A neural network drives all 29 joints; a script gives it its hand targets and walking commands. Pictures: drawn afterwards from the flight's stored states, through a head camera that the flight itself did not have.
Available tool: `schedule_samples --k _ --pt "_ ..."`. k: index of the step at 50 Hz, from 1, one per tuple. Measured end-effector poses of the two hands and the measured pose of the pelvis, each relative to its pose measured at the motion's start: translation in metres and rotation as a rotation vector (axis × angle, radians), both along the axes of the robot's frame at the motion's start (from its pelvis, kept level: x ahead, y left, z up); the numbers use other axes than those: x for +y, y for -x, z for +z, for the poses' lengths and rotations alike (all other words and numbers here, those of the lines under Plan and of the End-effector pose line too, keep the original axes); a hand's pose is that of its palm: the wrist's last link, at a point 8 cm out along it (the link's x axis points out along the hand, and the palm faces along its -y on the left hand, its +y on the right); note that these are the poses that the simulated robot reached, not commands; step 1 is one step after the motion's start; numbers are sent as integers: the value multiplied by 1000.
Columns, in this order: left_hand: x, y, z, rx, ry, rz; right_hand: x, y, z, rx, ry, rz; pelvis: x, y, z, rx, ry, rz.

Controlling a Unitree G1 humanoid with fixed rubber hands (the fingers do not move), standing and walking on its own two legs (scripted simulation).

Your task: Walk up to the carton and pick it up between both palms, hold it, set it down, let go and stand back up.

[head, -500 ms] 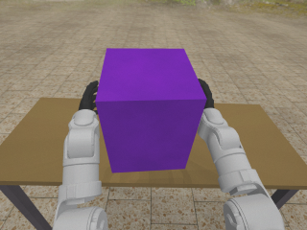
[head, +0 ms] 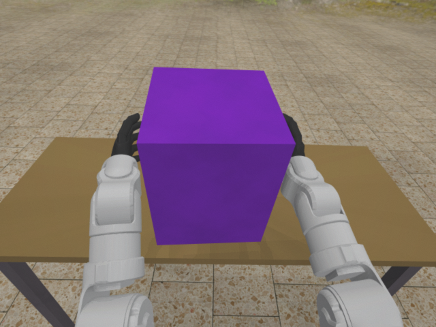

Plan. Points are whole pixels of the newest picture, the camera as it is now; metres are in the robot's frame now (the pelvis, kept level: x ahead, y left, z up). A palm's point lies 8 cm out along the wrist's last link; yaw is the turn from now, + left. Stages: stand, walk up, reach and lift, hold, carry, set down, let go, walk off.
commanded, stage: hold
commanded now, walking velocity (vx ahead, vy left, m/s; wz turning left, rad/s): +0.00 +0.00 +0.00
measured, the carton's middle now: (210, 158) +0.38 +0.01 +0.18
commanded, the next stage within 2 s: none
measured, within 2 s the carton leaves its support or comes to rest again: neither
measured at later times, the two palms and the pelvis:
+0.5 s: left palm (123, 157) +0.36 +0.15 +0.20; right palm (290, 155) +0.36 -0.14 +0.20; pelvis +0.01 +0.00 +0.00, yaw +0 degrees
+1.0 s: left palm (126, 159) +0.36 +0.15 +0.20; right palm (291, 159) +0.36 -0.14 +0.19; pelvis +0.00 +0.00 +0.00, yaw +0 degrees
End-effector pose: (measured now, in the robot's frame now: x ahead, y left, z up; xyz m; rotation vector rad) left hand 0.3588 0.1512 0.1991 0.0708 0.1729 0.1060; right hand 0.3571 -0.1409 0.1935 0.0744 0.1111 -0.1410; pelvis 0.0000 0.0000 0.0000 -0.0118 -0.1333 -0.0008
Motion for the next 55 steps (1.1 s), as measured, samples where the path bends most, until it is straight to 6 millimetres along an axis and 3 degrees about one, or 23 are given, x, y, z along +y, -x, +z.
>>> schedule_samples --k 23,32,41,55 --pt "3 -1 3 -21 1 1 3 -1 5 -21 5 0 3 -6 0 -11 5 5" --pt "2 -1 -4 8 7 -4 2 -1 -3 8 2 -1 2 -4 0 -10 1 -1" --pt "-3 -1 5 -23 -19 -3 -2 -2 1 -25 -9 7 1 -4 0 -2 3 3" --pt "3 1 -4 8 8 4 4 -3 -1 9 16 12 -1 -2 0 -9 0 1"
